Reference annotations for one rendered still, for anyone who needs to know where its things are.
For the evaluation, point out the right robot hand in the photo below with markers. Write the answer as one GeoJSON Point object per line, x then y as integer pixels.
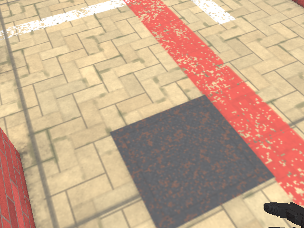
{"type": "Point", "coordinates": [290, 211]}

